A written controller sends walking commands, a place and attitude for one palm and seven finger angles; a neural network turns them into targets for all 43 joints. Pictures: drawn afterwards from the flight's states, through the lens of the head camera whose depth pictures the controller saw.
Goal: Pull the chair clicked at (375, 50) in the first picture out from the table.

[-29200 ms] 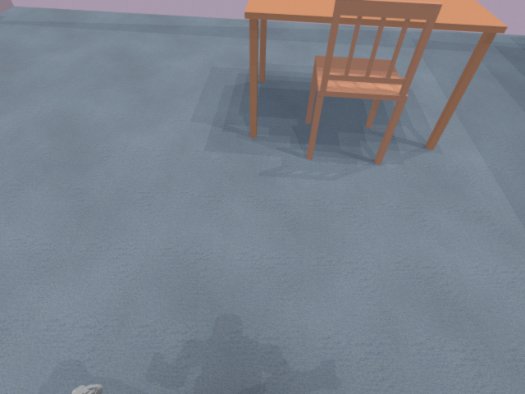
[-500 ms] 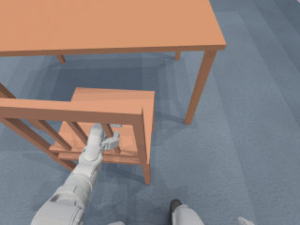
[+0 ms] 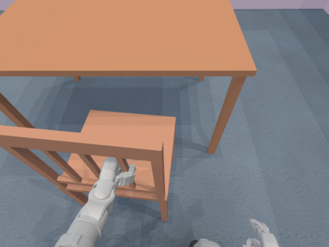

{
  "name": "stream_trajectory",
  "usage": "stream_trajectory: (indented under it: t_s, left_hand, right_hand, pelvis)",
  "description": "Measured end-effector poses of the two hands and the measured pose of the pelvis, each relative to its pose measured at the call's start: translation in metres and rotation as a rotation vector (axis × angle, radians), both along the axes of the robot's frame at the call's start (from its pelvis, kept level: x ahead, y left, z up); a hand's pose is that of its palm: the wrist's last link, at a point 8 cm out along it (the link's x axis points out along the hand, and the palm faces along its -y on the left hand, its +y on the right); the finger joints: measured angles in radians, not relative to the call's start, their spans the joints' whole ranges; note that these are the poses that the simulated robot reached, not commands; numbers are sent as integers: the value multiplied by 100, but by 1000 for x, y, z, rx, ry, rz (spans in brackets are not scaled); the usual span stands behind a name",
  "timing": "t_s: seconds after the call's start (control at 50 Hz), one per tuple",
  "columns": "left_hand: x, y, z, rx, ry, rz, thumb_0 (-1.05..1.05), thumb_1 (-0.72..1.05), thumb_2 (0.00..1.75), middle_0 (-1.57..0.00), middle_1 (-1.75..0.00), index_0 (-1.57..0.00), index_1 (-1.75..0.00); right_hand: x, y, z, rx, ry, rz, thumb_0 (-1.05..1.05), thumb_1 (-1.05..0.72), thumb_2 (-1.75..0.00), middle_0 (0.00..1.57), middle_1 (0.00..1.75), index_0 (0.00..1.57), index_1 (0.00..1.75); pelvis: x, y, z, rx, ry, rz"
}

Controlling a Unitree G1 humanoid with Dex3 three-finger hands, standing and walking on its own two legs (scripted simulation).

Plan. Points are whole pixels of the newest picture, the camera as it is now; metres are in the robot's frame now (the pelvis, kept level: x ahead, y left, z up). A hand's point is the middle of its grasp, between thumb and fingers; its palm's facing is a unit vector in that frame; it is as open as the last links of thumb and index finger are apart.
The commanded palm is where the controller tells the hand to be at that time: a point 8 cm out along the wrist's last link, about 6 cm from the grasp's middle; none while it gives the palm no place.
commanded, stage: stop walking, hand still on the chair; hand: left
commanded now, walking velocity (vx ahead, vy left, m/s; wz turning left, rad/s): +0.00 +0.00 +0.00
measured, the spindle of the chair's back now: (95, 169) +0.34 +0.22 -0.10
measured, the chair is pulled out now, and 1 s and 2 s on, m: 0.22 0.22 0.22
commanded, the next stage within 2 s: open the thumb and straighten the fingers in 0.36 s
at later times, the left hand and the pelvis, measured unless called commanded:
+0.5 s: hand (131, 174) +0.30 +0.10 -0.06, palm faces -0.09 -0.98 -0.16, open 5.1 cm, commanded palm +0.29 +0.16 -0.04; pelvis +0.01 +0.01 +0.00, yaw +0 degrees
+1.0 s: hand (131, 174) +0.31 +0.10 -0.06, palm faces -0.09 -0.98 -0.17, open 14.9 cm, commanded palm +0.29 +0.16 -0.04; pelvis +0.00 +0.01 -0.03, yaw +0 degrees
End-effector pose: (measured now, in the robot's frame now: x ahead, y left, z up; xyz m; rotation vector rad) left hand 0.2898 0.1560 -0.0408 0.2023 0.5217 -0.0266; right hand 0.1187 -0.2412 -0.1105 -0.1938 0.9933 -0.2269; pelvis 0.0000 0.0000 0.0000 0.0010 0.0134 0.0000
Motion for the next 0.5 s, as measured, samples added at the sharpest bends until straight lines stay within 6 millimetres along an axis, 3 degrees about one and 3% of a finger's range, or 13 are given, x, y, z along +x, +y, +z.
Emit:
stream_trajectory:
  t_s: [0.1,0.2,0.5]
  left_hand:
    - [0,0,0,-6,1,-1,6,73,80,-30,-133,-50,-145]
    - [0,0,0,-14,0,-4,7,74,80,-30,-133,-50,-145]
    - [0,1,0,-27,-7,-18,8,75,79,-30,-134,-50,-145]
  right_hand:
    - [18,4,6,1,-34,21,0,-90,-90,20,30,20,30]
    - [21,7,8,0,-33,26,0,-90,-90,20,30,20,30]
    - [-13,10,1,11,44,-19,0,-90,-90,20,30,20,30]
  pelvis:
    - [4,1,1,-3,-2,1]
    - [7,3,1,-5,-4,2]
    - [8,9,1,-5,4,-2]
